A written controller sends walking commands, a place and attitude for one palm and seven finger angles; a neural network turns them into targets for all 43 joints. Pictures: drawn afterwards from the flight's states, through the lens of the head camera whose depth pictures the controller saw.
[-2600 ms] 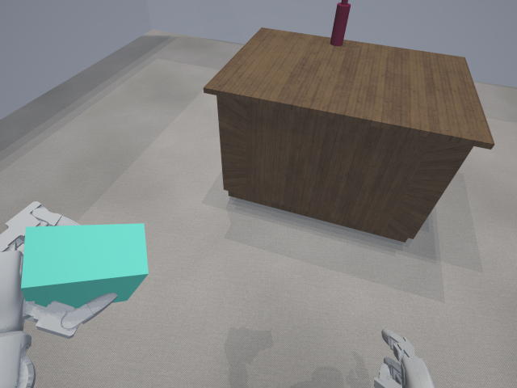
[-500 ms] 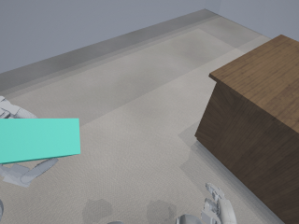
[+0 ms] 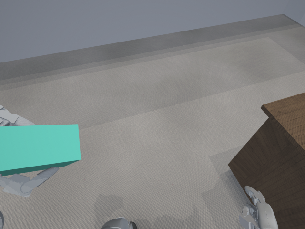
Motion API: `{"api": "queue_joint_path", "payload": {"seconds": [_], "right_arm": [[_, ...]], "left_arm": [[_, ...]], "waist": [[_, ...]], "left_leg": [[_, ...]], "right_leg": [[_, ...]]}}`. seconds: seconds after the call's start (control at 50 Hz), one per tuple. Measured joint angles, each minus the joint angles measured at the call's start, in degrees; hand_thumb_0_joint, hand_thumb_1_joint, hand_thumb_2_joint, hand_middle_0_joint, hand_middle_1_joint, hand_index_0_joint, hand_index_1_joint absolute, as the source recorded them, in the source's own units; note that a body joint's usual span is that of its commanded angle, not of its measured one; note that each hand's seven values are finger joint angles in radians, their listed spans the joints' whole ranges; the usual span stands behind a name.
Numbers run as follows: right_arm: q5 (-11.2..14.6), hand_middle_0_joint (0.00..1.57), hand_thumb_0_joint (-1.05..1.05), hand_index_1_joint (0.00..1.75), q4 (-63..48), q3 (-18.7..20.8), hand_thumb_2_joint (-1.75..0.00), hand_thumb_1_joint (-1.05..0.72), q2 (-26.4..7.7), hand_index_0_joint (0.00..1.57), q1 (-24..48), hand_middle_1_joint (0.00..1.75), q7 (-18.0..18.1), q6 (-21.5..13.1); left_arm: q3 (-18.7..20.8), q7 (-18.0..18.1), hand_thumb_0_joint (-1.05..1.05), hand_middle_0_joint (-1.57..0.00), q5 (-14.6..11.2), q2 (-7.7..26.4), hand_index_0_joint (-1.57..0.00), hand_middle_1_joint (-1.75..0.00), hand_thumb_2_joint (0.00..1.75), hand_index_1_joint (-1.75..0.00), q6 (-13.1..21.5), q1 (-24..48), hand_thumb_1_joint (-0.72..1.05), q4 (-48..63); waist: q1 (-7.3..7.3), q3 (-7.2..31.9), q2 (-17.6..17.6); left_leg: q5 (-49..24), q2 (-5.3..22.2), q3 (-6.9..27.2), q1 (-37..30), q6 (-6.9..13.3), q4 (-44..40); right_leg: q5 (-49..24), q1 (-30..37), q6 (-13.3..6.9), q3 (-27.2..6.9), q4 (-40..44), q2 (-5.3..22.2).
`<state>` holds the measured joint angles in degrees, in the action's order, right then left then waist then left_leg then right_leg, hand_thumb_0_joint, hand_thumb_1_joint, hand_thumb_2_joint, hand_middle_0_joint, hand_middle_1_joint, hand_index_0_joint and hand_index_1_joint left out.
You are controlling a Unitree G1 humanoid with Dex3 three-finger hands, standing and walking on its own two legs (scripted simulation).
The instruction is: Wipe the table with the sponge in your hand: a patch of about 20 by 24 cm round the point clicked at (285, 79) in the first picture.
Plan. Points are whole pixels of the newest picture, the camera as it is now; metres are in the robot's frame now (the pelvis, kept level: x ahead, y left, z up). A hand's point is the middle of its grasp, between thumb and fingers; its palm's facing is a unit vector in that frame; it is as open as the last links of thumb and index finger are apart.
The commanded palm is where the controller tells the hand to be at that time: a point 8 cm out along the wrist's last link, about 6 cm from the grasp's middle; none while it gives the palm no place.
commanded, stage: walk to a spot facing it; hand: left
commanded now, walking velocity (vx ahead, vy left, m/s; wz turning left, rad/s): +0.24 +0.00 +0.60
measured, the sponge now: (47, 150) +0.22 +0.21 +0.17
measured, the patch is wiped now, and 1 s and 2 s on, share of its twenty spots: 0.00 0.00 0.00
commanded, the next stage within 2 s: none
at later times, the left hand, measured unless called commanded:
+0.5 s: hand (32, 155) +0.21 +0.23 +0.16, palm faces +0.67 -0.63 -0.38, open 10.2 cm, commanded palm +0.15 +0.25 +0.18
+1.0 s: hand (1, 210) +0.12 +0.22 +0.18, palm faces +0.74 -0.49 -0.47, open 10.2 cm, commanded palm +0.06 +0.24 +0.18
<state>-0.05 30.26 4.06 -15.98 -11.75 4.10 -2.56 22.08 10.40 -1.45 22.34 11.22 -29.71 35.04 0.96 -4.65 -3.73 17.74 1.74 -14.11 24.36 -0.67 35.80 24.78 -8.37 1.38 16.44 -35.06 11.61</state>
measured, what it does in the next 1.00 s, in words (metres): walks ahead, turning left: left foot, then right foot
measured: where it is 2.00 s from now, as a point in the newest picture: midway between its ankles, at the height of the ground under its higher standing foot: outside the picture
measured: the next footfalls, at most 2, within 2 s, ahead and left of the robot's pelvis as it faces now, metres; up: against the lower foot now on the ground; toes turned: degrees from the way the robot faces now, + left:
left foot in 0.02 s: +0.12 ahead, +0.11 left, +0.00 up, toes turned +12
right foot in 0.40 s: +0.17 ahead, -0.17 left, +0.00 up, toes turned +7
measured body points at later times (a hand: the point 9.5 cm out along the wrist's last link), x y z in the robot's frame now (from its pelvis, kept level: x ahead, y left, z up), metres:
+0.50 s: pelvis +0.08 -0.06 +0.00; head +0.10 -0.08 +0.44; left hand +0.17 +0.26 +0.19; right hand +0.31 -0.22 -0.11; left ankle +0.05 +0.07 -0.66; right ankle +0.13 -0.17 -0.73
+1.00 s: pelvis +0.08 -0.08 +0.00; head +0.11 -0.06 +0.45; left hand +0.08 +0.25 +0.21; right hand +0.33 -0.15 -0.09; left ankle +0.07 +0.06 -0.73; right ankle +0.16 -0.18 -0.70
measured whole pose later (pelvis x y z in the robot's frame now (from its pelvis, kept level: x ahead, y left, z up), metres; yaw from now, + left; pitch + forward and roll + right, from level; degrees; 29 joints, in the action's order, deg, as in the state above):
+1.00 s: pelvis +0.08 -0.08 +0.00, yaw +34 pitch +0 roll -2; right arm 0.5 33.3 -1.6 -7.7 -12.6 1.5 -6.5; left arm 21.6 7.0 -3.6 23.5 9.3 -31.9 36.2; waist 0.6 -3.6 2.2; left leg 10.1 1.9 3.2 20.8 -0.6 30.7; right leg 25.5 -21.9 5.5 4.5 -45.3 1.0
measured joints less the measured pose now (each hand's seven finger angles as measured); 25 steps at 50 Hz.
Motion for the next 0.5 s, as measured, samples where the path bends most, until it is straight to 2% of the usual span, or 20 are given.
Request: {"api": "queue_joint_path", "payload": {"seconds": [0.02,0.04,0.06,0.1,0.14,0.18,0.24,0.3,0.38,0.4,0.42,0.46,0.5], "right_arm": [[0.10,0.20,0.02,0.30,-0.85,-0.11,-0.90,-0.91,-0.27,0.19,0.22,0.30,0.00,-0.08],[0.16,0.20,0.02,0.30,-1.39,0.06,-0.90,-0.91,-0.20,0.19,0.86,0.30,-0.02,-0.39],[0.34,0.20,0.02,0.30,-0.91,0.33,-0.90,-0.91,1.03,0.19,1.99,0.30,-0.20,-0.74],[0.96,0.20,0.02,0.30,0.57,-0.50,-0.90,-0.91,3.63,0.19,3.65,0.30,-0.99,-0.75],[1.23,0.20,0.02,0.30,1.51,-1.97,-0.90,-0.91,5.91,0.19,4.15,0.30,-1.76,-0.55],[1.29,0.20,0.02,0.30,2.00,-3.36,-0.90,-0.91,7.81,0.19,3.62,0.30,-2.26,-1.01],[1.17,0.20,0.02,0.30,2.63,-4.94,-0.90,-0.91,9.48,0.20,1.35,0.30,-2.47,-2.24],[1.01,0.20,0.02,0.30,3.67,-5.91,-0.90,-0.90,9.72,0.20,-1.14,0.30,-1.95,-2.95],[0.75,0.21,0.02,0.30,4.92,-6.45,-0.90,-0.90,8.78,0.20,-2.78,0.30,-1.01,-3.04],[0.73,0.21,0.02,0.30,4.92,-6.55,-0.90,-0.90,8.56,0.20,-2.96,0.30,-0.88,-3.05],[0.65,0.21,0.02,0.30,5.39,-6.41,-0.90,-0.90,7.80,0.20,-2.44,0.30,-0.76,-2.94],[-0.06,0.21,0.02,0.30,7.38,-5.77,-0.90,-0.90,5.30,0.20,-0.75,0.30,-0.50,-2.43],[-0.39,0.21,0.02,0.30,8.46,-4.94,-0.90,-0.90,3.34,0.20,0.75,0.30,-0.44,-1.63]], "left_arm": [[0.50,0.40,-0.01,-0.72,-0.22,-0.10,-0.73,-1.35,0.99,-1.35,0.26,-0.11,-0.49,0.74],[0.84,0.67,-0.01,-0.72,-0.50,-0.01,-0.73,-1.35,0.99,-1.35,0.51,0.54,-0.49,1.05],[0.96,0.59,-0.01,-0.72,-0.42,0.61,-0.73,-1.35,0.99,-1.35,0.63,2.70,-0.49,0.33],[0.83,-0.56,-0.01,-0.72,0.01,1.65,-0.73,-1.35,0.99,-1.35,0.55,6.76,-0.49,-2.41],[0.90,-1.55,-0.01,-0.72,0.21,1.98,-0.73,-1.35,0.99,-1.35,-0.48,7.74,-0.49,-3.28],[1.17,-2.13,-0.01,-0.72,-0.15,1.78,-0.73,-1.35,0.99,-1.35,-0.89,5.96,-0.49,-1.69],[1.26,-2.63,-0.01,-0.72,-0.95,1.11,-0.73,-1.35,0.99,-1.35,-0.10,1.51,-0.49,1.49],[1.02,-2.78,-0.01,-0.72,-1.26,0.40,-0.73,-1.35,0.99,-1.35,0.67,-1.13,-0.49,1.44],[0.80,-2.56,-0.01,-0.72,-0.88,-0.76,-0.73,-1.35,0.99,-1.35,-0.82,0.47,-0.49,-3.04],[0.84,-2.41,-0.01,-0.72,-0.61,-0.63,-0.73,-1.35,0.99,-1.35,-1.50,1.44,-0.49,-4.01],[0.25,-2.36,-0.01,-0.72,-0.19,-1.33,-0.73,-1.35,0.99,-1.35,-2.13,3.09,-0.49,-5.32],[-2.40,-2.12,-0.01,-0.72,0.08,-4.03,-0.73,-1.35,0.99,-1.35,-3.67,6.38,-0.49,-8.18],[-4.26,-2.04,-0.01,-0.72,0.04,-5.87,-0.73,-1.35,0.99,-1.35,-4.44,6.83,-0.49,-9.25]], "waist": [[0.14,0.23,0.63],[-0.37,0.18,1.86],[-1.02,-0.75,1.61],[-1.74,-1.62,0.99],[-2.63,-1.17,1.27],[-2.96,-0.60,2.00],[-2.27,0.48,3.81],[-0.67,1.85,6.24],[1.61,3.15,8.26],[1.97,3.55,7.43],[2.46,3.40,7.19],[2.48,2.35,7.64],[1.95,1.59,6.91]], "left_leg": [[-2.68,-0.46,-0.06,-2.53,1.07,-3.45],[-10.35,0.08,0.95,-2.63,3.61,-4.03],[-10.44,0.06,1.87,-1.56,4.85,-0.44],[-5.27,-0.33,3.78,-1.18,5.01,2.99],[-3.51,-0.33,5.94,-1.26,4.31,2.69],[-4.45,0.05,7.81,-1.77,3.45,0.81],[-5.77,0.78,10.61,-3.04,2.60,-2.52],[-6.35,1.51,13.57,-4.31,1.77,-4.89],[-4.73,1.76,17.12,-4.31,0.14,-3.03],[-2.64,1.18,17.07,-3.10,0.44,-0.42],[2.50,0.83,16.88,-1.13,0.46,4.85],[8.13,-0.24,16.47,2.99,-0.26,18.87],[8.39,-0.85,14.44,5.79,-1.57,30.00]], "right_leg": [[1.20,-2.31,0.19,-0.47,-6.12,0.41],[2.71,-5.41,0.80,-2.04,-14.77,-0.29],[5.52,-8.51,1.09,-5.32,-23.56,-1.17],[6.84,-14.61,1.50,-10.83,-35.89,-3.74],[5.10,-19.70,2.01,-12.85,-39.96,-5.07],[2.07,-22.93,2.46,-13.31,-37.26,-5.22],[-1.78,-23.18,2.95,-12.63,-26.64,-5.06],[-2.53,-19.25,3.43,-11.55,-15.44,-6.00],[-2.86,-10.42,3.80,-9.64,-1.05,-8.71],[-4.60,-8.06,2.92,-9.74,3.74,-8.50],[-9.76,-8.39,1.36,-9.67,3.75,-8.18],[-9.22,-8.44,-0.65,-8.09,0.16,-6.99],[-7.51,-7.04,-1.03,-7.11,0.12,-5.57]]}}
